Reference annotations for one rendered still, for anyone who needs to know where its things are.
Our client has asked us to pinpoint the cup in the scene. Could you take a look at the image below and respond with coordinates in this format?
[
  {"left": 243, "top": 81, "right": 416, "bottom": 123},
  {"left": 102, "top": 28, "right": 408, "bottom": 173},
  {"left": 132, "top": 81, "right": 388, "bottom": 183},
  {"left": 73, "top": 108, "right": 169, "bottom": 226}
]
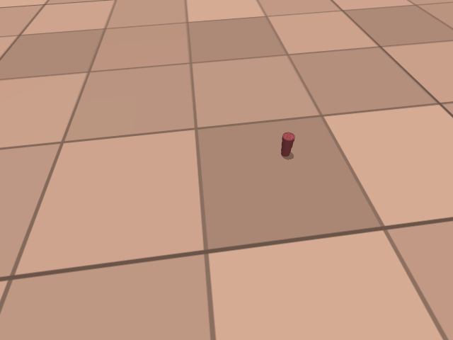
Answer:
[{"left": 281, "top": 132, "right": 295, "bottom": 157}]

